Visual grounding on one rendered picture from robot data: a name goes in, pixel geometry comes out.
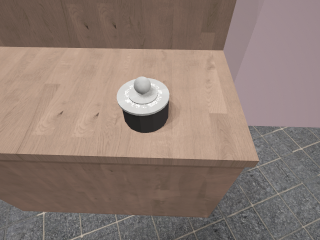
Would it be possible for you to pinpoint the table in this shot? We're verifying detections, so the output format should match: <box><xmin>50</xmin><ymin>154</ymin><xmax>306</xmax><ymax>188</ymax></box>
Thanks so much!
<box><xmin>0</xmin><ymin>0</ymin><xmax>259</xmax><ymax>218</ymax></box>

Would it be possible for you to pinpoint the pot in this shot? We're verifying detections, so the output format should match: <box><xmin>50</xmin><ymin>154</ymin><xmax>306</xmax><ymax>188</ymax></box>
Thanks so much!
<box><xmin>122</xmin><ymin>101</ymin><xmax>169</xmax><ymax>133</ymax></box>

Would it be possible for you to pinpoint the knob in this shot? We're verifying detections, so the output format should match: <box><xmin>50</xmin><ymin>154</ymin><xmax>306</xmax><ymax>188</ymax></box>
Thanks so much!
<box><xmin>133</xmin><ymin>76</ymin><xmax>151</xmax><ymax>94</ymax></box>

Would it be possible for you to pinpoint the lid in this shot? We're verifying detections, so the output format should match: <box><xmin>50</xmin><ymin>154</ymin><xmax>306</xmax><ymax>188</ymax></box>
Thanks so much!
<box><xmin>116</xmin><ymin>78</ymin><xmax>170</xmax><ymax>116</ymax></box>

